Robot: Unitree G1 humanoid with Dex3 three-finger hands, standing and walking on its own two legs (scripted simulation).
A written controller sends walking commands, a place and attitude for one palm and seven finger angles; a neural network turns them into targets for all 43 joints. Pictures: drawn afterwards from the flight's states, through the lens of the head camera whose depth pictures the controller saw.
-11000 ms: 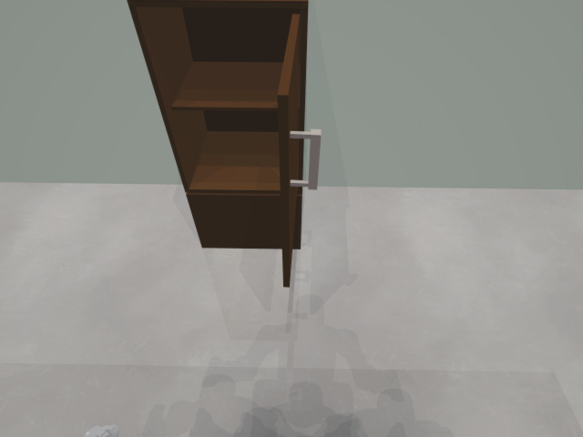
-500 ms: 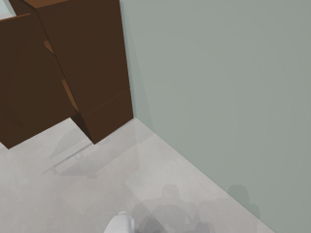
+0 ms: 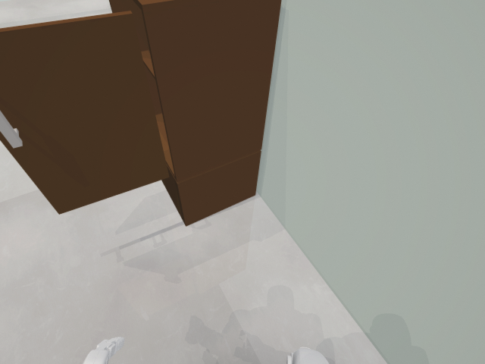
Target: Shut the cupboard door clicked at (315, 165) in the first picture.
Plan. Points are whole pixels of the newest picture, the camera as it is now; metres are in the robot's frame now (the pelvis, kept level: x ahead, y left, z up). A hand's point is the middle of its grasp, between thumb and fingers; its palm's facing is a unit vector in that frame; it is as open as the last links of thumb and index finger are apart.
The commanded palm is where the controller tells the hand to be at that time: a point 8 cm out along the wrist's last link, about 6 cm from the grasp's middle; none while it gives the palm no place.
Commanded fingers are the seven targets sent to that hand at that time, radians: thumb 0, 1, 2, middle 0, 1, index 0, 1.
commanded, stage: turn to face it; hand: left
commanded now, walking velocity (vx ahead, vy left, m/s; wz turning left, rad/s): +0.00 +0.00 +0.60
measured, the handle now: (0, 117) +0.60 +0.60 +0.01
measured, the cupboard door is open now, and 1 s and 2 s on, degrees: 87 87 87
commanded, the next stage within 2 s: take the last steps up to it in 0.64 s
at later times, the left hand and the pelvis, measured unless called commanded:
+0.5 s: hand out of the picture +0.02 +0.14 -0.15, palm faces +0.29 -0.91 -0.28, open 7.4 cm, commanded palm none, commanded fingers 0.00 0.90 0.90 -0.20 -0.30 -0.20 -0.30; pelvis +0.01 -0.06 +0.00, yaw +18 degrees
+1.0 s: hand out of the picture -0.05 +0.17 -0.16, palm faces +0.45 -0.86 -0.24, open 7.4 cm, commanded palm none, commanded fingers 0.00 0.90 0.90 -0.20 -0.30 -0.20 -0.30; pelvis +0.00 -0.03 +0.00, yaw +25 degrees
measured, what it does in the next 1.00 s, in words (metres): steps on the spot, turning left: right foot, then left foot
